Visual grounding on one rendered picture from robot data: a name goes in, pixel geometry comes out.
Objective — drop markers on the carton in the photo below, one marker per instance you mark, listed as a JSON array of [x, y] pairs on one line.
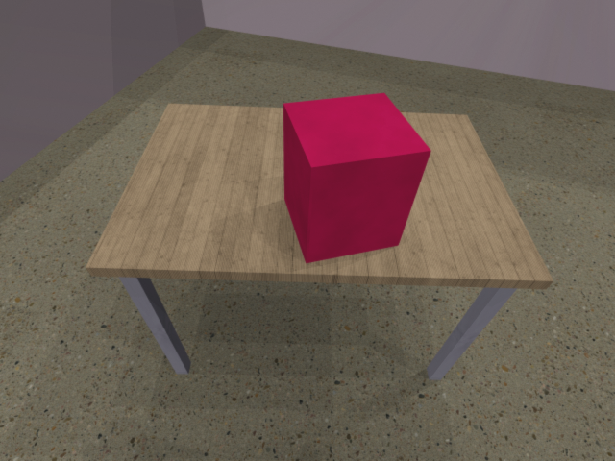
[[352, 168]]

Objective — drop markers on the table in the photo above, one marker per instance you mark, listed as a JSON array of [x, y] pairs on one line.
[[206, 201]]

